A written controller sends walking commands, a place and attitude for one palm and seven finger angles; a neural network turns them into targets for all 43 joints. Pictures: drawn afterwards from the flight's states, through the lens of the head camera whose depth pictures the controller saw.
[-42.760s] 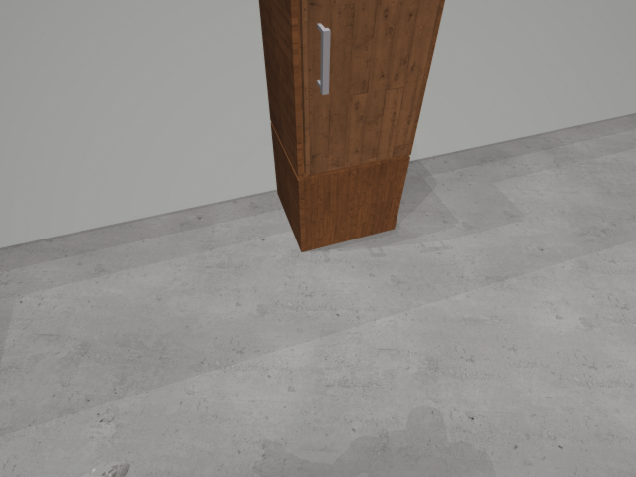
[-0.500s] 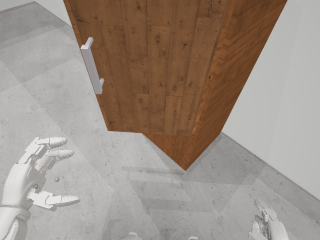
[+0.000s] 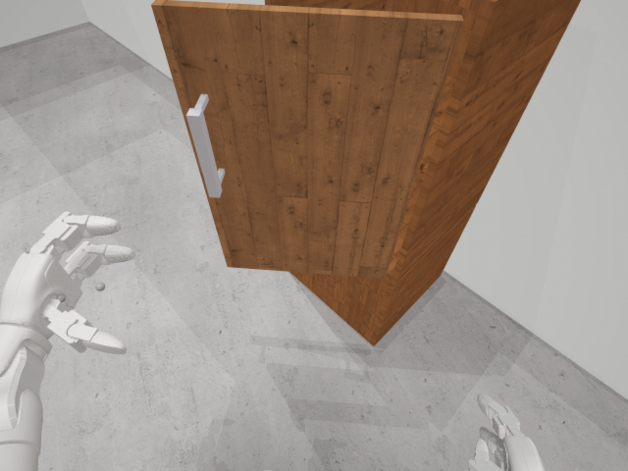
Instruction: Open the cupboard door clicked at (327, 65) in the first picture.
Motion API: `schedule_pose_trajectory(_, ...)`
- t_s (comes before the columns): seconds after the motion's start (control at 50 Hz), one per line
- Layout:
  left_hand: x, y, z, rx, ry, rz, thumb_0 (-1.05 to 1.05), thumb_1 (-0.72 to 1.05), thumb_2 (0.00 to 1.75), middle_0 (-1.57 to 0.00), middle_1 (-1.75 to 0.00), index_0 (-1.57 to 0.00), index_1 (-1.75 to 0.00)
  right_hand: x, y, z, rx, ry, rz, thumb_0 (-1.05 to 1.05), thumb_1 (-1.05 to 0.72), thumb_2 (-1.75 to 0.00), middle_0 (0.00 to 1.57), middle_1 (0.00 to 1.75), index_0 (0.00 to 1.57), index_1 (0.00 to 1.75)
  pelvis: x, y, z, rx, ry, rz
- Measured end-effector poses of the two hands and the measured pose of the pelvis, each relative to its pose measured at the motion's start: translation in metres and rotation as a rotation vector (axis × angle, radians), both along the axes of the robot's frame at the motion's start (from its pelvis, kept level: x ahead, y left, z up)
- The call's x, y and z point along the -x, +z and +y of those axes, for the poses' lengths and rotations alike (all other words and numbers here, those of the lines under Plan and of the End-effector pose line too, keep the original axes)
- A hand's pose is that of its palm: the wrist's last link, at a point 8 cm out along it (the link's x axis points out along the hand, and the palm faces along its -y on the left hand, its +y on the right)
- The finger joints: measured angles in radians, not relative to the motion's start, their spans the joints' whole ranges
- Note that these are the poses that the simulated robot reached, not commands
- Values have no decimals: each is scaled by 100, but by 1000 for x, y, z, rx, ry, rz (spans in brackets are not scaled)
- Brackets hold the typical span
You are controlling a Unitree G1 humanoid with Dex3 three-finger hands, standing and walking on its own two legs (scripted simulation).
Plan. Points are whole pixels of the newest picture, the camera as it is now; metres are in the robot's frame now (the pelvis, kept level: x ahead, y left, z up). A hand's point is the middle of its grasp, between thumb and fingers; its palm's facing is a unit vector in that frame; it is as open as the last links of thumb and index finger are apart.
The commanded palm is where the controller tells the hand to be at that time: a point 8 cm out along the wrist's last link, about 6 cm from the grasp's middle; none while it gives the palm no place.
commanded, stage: raise the hand with hooked fingers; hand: left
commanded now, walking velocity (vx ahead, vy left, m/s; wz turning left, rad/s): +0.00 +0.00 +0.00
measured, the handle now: (209, 149) +0.56 +0.22 +0.08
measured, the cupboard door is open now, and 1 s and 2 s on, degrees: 41 41 41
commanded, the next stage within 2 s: move the hooked fingers beside the handle in 0.48 s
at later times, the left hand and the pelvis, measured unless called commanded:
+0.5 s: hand (117, 283) +0.30 +0.26 +0.10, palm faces +0.03 -1.00 -0.03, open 14.0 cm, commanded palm +0.27 +0.30 +0.09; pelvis +0.00 -0.01 +0.00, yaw -1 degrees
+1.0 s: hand (136, 241) +0.36 +0.26 +0.09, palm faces +0.01 -1.00 -0.01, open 14.0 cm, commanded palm +0.33 +0.31 +0.09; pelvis +0.00 -0.02 +0.00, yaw -1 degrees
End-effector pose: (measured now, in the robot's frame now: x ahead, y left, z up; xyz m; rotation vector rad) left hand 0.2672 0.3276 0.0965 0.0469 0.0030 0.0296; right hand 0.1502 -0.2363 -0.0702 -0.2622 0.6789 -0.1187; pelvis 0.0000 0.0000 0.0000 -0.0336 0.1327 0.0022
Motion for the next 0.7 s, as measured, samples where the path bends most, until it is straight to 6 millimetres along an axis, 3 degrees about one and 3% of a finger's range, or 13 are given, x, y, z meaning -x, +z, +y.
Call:
schedule_pose_trajectory(0.1, -9, 5, 0, 10, -10, -6, -1, -49, 30, -30, -120, -30, -120, 10, 2, -11, 13, -29, 22, 1, -90, -90, 20, 30, 20, 30, -1, 3, -1, -3, -7, 1)
schedule_pose_trajectory(0.26, -9, -3, -11, 20, -13, 14, -1, -50, 30, -30, -120, -30, -120, 17, 3, -22, 24, -53, 37, 1, -90, -90, 20, 30, 20, 30, -2, 4, -4, -9, -16, 2)
schedule_pose_trajectory(0.7, -10, -2, -21, 24, 7, 10, -1, -50, 30, -31, -120, -30, -120, 4, -1, -27, 5, -33, 19, 1, -90, -90, 20, 30, 20, 30, 1, 3, -18, -12, -6, -2)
